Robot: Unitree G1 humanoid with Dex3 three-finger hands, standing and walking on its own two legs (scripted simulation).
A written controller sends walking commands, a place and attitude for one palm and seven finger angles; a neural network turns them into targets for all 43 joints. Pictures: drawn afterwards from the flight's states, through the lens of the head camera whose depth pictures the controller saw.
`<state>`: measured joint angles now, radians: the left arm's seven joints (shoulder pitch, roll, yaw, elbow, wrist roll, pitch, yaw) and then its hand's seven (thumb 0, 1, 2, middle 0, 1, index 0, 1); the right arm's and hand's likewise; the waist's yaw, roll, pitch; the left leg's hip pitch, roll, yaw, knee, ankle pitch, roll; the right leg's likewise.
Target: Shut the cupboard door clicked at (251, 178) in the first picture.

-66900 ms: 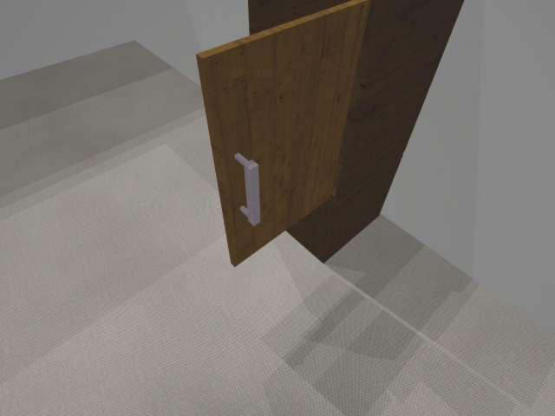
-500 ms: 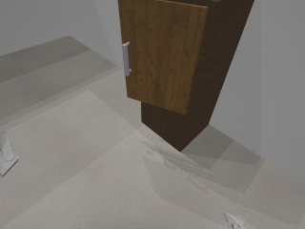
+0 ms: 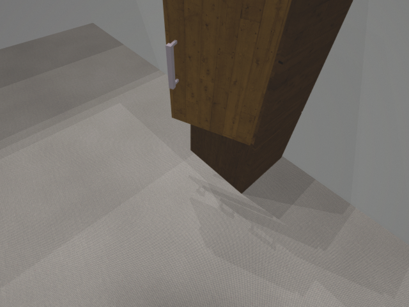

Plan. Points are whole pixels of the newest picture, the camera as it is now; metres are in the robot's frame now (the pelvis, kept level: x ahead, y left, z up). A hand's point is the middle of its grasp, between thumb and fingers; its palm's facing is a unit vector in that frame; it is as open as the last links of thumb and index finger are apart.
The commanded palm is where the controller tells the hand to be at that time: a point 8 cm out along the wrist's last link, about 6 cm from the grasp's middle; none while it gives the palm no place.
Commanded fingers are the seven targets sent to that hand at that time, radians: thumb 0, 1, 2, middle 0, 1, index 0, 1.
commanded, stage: let the arm hang, fingers relaxed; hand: left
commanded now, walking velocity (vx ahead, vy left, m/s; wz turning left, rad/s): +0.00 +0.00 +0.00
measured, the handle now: (173, 65) +0.92 +0.16 -0.04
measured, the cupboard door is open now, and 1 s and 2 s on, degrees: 22 22 22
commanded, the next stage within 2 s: look to check the result in 0.76 s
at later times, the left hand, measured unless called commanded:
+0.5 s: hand out of the picture -0.01 +0.18 -0.17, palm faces -0.01 -0.98 -0.18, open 7.4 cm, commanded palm none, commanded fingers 0.00 0.90 0.90 -0.20 -0.30 -0.20 -0.30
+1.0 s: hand out of the picture -0.01 +0.19 -0.17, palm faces -0.02 -0.98 -0.19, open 7.4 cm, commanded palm none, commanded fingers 0.00 0.90 0.90 -0.20 -0.30 -0.20 -0.30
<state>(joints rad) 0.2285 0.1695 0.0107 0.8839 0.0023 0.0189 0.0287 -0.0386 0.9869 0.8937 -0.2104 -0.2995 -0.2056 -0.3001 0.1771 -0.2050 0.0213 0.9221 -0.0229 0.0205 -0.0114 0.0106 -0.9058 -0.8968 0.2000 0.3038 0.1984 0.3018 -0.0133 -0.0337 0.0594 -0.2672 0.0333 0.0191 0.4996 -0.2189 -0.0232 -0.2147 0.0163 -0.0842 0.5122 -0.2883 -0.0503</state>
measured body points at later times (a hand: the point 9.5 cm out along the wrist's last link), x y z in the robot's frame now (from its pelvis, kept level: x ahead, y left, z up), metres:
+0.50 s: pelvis +0.00 +0.01 +0.01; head +0.00 +0.01 +0.46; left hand -0.01 +0.23 -0.15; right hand -0.04 -0.19 -0.16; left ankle +0.03 +0.14 -0.74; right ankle -0.01 -0.08 -0.74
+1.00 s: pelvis +0.00 +0.02 +0.01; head +0.00 +0.02 +0.46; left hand -0.01 +0.25 -0.15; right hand -0.03 -0.19 -0.15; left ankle +0.03 +0.14 -0.74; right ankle -0.01 -0.08 -0.74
